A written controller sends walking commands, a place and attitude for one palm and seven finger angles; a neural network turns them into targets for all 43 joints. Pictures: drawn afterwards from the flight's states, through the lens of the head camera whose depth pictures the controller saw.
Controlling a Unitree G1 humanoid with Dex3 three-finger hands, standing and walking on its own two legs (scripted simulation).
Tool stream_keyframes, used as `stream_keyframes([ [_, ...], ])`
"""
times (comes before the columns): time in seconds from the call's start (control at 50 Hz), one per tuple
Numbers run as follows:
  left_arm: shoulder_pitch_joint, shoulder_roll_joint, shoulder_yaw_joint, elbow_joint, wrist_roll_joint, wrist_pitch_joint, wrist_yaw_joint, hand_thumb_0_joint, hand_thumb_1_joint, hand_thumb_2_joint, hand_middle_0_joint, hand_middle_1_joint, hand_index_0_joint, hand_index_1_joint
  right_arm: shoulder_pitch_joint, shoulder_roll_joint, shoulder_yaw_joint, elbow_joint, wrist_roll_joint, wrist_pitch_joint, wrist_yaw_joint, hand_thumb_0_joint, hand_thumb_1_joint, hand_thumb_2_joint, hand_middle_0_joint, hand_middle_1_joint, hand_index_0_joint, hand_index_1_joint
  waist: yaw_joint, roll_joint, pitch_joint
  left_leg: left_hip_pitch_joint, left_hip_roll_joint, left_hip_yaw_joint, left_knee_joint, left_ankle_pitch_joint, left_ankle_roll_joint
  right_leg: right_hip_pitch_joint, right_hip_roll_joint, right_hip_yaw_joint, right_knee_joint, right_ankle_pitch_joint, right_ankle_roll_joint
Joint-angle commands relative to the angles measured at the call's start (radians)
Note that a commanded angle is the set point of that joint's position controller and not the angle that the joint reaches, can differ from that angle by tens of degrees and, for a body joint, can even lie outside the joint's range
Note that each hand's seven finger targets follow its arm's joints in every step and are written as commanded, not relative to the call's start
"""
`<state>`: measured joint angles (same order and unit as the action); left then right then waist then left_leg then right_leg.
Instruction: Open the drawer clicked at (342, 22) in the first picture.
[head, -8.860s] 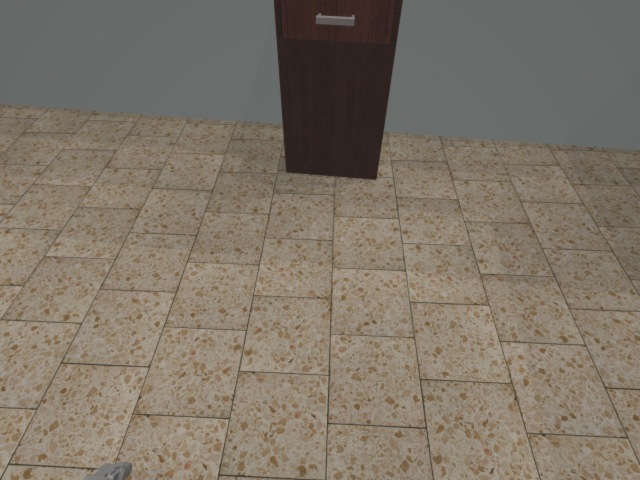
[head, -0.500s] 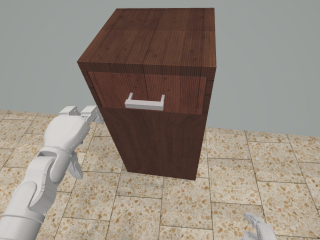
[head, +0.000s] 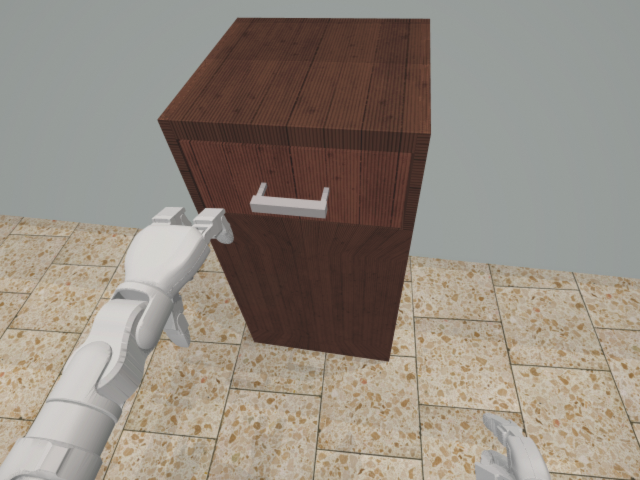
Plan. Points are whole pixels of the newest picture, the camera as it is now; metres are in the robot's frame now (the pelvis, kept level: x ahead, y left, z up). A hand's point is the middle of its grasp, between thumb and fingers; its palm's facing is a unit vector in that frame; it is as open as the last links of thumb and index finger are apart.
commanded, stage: move the hooked fingers above the handle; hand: left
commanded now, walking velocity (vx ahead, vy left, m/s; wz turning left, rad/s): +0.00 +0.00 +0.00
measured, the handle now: (291, 198) +0.58 +0.14 -0.02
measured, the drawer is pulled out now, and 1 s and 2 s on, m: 0.00 0.00 0.00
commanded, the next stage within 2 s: none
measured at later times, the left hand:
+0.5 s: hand (239, 242) +0.40 +0.17 +0.06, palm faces +0.01 -0.06 -1.00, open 13.8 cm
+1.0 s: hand (269, 215) +0.47 +0.14 +0.05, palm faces -0.02 -0.04 -1.00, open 13.8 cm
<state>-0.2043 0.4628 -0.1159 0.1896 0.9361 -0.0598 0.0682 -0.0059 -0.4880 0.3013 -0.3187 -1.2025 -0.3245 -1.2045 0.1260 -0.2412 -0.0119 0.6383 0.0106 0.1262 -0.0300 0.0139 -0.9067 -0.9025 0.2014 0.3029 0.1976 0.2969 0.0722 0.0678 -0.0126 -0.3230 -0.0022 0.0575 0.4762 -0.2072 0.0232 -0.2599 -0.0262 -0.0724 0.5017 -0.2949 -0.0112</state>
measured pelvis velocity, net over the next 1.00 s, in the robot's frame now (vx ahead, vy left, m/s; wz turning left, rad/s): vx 0.02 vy -0.01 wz -0.02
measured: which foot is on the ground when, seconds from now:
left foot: down 0.00-1.00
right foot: down 0.00-1.00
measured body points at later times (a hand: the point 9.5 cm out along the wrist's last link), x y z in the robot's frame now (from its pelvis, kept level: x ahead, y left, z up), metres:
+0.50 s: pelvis +0.02 -0.01 +0.00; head +0.05 -0.04 +0.44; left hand +0.39 +0.17 +0.12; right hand +0.14 -0.27 -0.14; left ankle +0.02 +0.11 -0.74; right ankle -0.02 -0.11 -0.74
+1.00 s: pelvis +0.02 -0.01 -0.01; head +0.07 -0.03 +0.43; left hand +0.46 +0.14 +0.10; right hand +0.09 -0.28 -0.15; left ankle +0.02 +0.11 -0.74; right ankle -0.02 -0.11 -0.74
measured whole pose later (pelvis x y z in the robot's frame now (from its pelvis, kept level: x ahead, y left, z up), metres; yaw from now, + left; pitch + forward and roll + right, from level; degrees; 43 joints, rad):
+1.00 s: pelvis +0.02 -0.01 -0.01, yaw -1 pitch +11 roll +1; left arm -0.70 0.37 -0.16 0.81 1.04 -0.04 0.21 -0.01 -0.49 0.30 -0.32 -1.20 -0.32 -1.20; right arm 0.28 -0.25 -0.07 0.69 0.01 0.14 -0.02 0.01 -0.91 -0.90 0.20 0.30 0.20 0.30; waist -0.04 0.04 -0.10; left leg -0.52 0.02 0.07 0.60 -0.28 0.01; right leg -0.46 -0.01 -0.06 0.63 -0.37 -0.03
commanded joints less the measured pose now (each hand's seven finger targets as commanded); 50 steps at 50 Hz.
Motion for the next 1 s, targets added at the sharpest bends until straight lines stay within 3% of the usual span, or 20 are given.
stream_keyframes([
  [0.0,-0.420,0.177,0.107,-0.173,0.012,-0.007,0.066,0.000,-0.500,0.300,-0.300,-1.200,-0.300,-1.200,-0.046,-0.111,-0.043,-0.117,-0.003,-0.036,-0.004,0.000,-0.900,-0.900,0.200,0.300,0.200,0.300,-0.025,-0.021,-0.303,0.192,-0.026,-0.037,-0.017,0.210,0.014,0.004,0.045,0.043,-0.052,0.212,-0.023],
  [0.06,-0.408,0.179,0.122,-0.082,0.018,0.021,0.074,0.000,-0.500,0.300,-0.300,-1.200,-0.300,-1.200,-0.037,-0.114,-0.042,-0.110,0.001,-0.025,0.001,0.000,-0.900,-0.900,0.200,0.300,0.200,0.300,-0.022,-0.071,-0.276,0.147,-0.026,-0.030,-0.018,0.207,0.014,0.013,0.045,0.043,-0.050,0.227,-0.021],
  [0.16,-0.419,0.151,0.093,-0.058,0.029,0.056,0.076,0.000,-0.500,0.300,-0.300,-1.200,-0.300,-1.200,-0.027,-0.119,-0.049,-0.122,0.003,-0.014,0.009,0.000,-0.900,-0.900,0.200,0.300,0.200,0.300,-0.015,-0.069,-0.325,0.142,-0.027,-0.025,-0.001,0.262,0.018,0.039,0.044,0.048,-0.024,0.297,-0.024],
  [0.24,-0.420,0.185,0.124,-0.038,0.031,0.059,0.075,0.000,-0.500,0.300,-0.300,-1.200,-0.300,-1.200,-0.015,-0.125,-0.053,-0.122,0.004,-0.005,0.007,0.000,-0.900,-0.900,0.200,0.300,0.200,0.300,-0.016,-0.090,-0.336,0.117,-0.029,-0.019,0.009,0.280,0.022,0.061,0.042,0.055,-0.013,0.350,-0.020],
  [0.26,-0.431,0.152,0.097,-0.030,0.028,0.060,0.073,0.000,-0.500,0.300,-0.300,-1.200,-0.300,-1.200,-0.010,-0.123,-0.055,-0.119,0.005,-0.006,0.006,0.000,-0.900,-0.900,0.200,0.300,0.200,0.300,-0.027,-0.098,-0.322,0.120,-0.029,-0.015,0.012,0.280,0.024,0.047,0.042,0.053,-0.013,0.359,-0.018],
  [0.34,-0.495,0.124,0.065,-0.074,0.035,0.043,0.087,0.000,-0.500,0.300,-0.300,-1.200,-0.300,-1.200,0.013,-0.122,-0.070,-0.116,0.005,-0.009,0.009,0.000,-0.900,-0.900,0.200,0.300,0.200,0.300,-0.040,-0.064,-0.363,0.152,-0.027,-0.018,0.034,0.324,0.025,0.024,0.045,0.058,0.001,0.385,-0.021],
  [0.4,-0.537,0.122,0.064,-0.023,0.043,0.046,0.103,0.000,-0.500,0.300,-0.300,-1.200,-0.300,-1.200,0.036,-0.124,-0.074,-0.095,0.006,-0.007,0.008,0.000,-0.900,-0.900,0.200,0.300,0.200,0.300,-0.055,-0.074,-0.354,0.145,-0.026,-0.019,0.045,0.323,0.022,-0.003,0.050,0.052,0.011,0.383,-0.022],
  [0.48,-0.578,0.119,0.061,0.040,0.058,0.061,0.127,0.000,-0.500,0.300,-0.300,-1.200,-0.300,-1.200,0.050,-0.124,-0.077,-0.083,0.005,-0.007,0.009,0.000,-0.900,-0.900,0.200,0.300,0.200,0.300,-0.054,-0.086,-0.381,0.133,-0.030,-0.013,0.056,0.318,0.024,0.003,0.049,0.058,0.019,0.397,-0.021],
  [0.54,-0.643,0.135,0.067,0.145,0.067,0.081,0.132,0.000,-0.500,0.300,-0.300,-1.200,-0.300,-1.200,0.059,-0.129,-0.073,-0.070,0.009,-0.003,0.003,0.000,-0.900,-0.900,0.200,0.300,0.200,0.300,-0.066,-0.115,-0.340,0.093,-0.030,-0.008,0.052,0.269,0.024,-0.016,0.048,0.059,0.014,0.364,-0.019],
  [0.58,-0.688,0.123,0.051,0.142,0.069,0.078,0.133,0.000,-0.500,0.300,-0.300,-1.200,-0.300,-1.200,0.066,-0.125,-0.076,-0.073,0.007,-0.005,0.002,0.000,-0.900,-0.900,0.200,0.300,0.200,0.300,-0.066,-0.083,-0.382,0.113,-0.032,-0.006,0.062,0.291,0.026,-0.007,0.046,0.061,0.022,0.393,-0.021],
  [0.62,-0.687,0.151,0.078,0.178,0.069,0.074,0.128,0.000,-0.500,0.300,-0.300,-1.200,-0.300,-1.200,0.075,-0.129,-0.077,-0.073,0.004,-0.003,-0.001,0.000,-0.900,-0.900,0.200,0.300,0.200,0.300,-0.063,-0.098,-0.413,0.099,-0.036,-0.005,0.070,0.305,0.028,0.024,0.045,0.068,0.027,0.434,-0.019],
  [0.68,-0.724,0.111,0.041,0.272,0.068,0.067,0.118,0.000,-0.500,0.300,-0.300,-1.200,-0.300,-1.200,0.088,-0.126,-0.075,-0.067,0.007,0.001,-0.005,0.000,-0.900,-0.900,0.200,0.300,0.200,0.300,-0.086,-0.115,-0.349,0.062,-0.037,0.000,0.074,0.266,0.028,-0.021,0.043,0.066,0.027,0.420,-0.013],
  [0.7,-0.759,0.097,0.025,0.281,0.072,0.060,0.117,0.000,-0.500,0.300,-0.300,-1.200,-0.300,-1.200,0.098,-0.127,-0.076,-0.063,0.006,0.001,-0.004,0.000,-0.900,-0.900,0.200,0.300,0.200,0.300,-0.094,-0.115,-0.353,0.067,-0.036,0.000,0.078,0.266,0.028,-0.035,0.043,0.064,0.029,0.412,-0.014],
  [0.74,-0.792,0.121,0.045,0.272,0.074,0.039,0.118,0.000,-0.500,0.300,-0.300,-1.200,-0.300,-1.200,0.119,-0.128,-0.083,-0.066,0.003,-0.001,-0.002,0.000,-0.900,-0.900,0.200,0.300,0.200,0.300,-0.087,-0.095,-0.413,0.081,-0.037,0.000,0.090,0.290,0.030,-0.015,0.043,0.069,0.039,0.435,-0.016],
  [0.8,-0.846,0.087,0.017,0.337,0.079,0.022,0.128,0.000,-0.500,0.300,-0.300,-1.200,-0.300,-1.200,0.141,-0.125,-0.085,-0.057,0.002,0.001,-0.004,0.000,-0.900,-0.900,0.200,0.300,0.200,0.300,-0.113,-0.105,-0.388,0.057,-0.038,-0.005,0.105,0.275,0.030,-0.061,0.045,0.065,0.048,0.420,-0.014],
  [0.82,-0.873,0.086,0.021,0.356,0.078,0.018,0.135,0.000,-0.500,0.300,-0.300,-1.200,-0.300,-1.200,0.153,-0.128,-0.089,-0.050,0.001,-0.002,-0.003,0.000,-0.900,-0.900,0.200,0.300,0.200,0.300,-0.124,-0.122,-0.380,0.054,-0.036,-0.006,0.111,0.274,0.031,-0.071,0.046,0.065,0.044,0.415,-0.013],
  [0.84,-0.888,0.112,0.041,0.375,0.084,0.014,0.145,0.000,-0.500,0.300,-0.300,-1.200,-0.300,-1.200,0.164,-0.131,-0.090,-0.045,0.001,-0.001,-0.002,0.000,-0.900,-0.900,0.200,0.300,0.200,0.300,-0.120,-0.104,-0.389,0.044,-0.035,-0.007,0.112,0.261,0.029,-0.081,0.047,0.066,0.051,0.391,-0.015],
  [0.86,-0.922,0.091,0.019,0.376,0.084,0.013,0.155,0.000,-0.500,0.300,-0.300,-1.200,-0.300,-1.200,0.173,-0.129,-0.091,-0.042,-0.001,-0.003,0.000,0.000,-0.900,-0.900,0.200,0.300,0.200,0.300,-0.127,-0.093,-0.407,0.050,-0.037,-0.007,0.119,0.270,0.030,-0.085,0.047,0.068,0.056,0.403,-0.016],
  [0.94,-0.973,0.122,0.054,0.436,0.096,0.021,0.198,0.000,-0.500,0.300,-0.300,-1.200,-0.300,-1.200,0.209,-0.133,-0.099,-0.026,-0.007,-0.004,0.006,0.000,-0.900,-0.900,0.200,0.300,0.200,0.300,-0.133,-0.083,-0.467,0.034,-0.035,-0.008,0.138,0.288,0.030,-0.082,0.050,0.069,0.074,0.421,-0.016],
  [0.98,-0.982,0.130,0.063,0.487,0.102,0.038,0.214,0.000,-0.500,0.300,-0.300,-1.200,-0.300,-1.200,0.222,-0.136,-0.098,-0.020,-0.009,-0.003,0.008,0.000,-0.900,-0.900,0.200,0.300,0.200,0.300,-0.135,-0.089,-0.465,0.008,-0.035,-0.006,0.141,0.281,0.029,-0.084,0.052,0.068,0.079,0.421,-0.016],
])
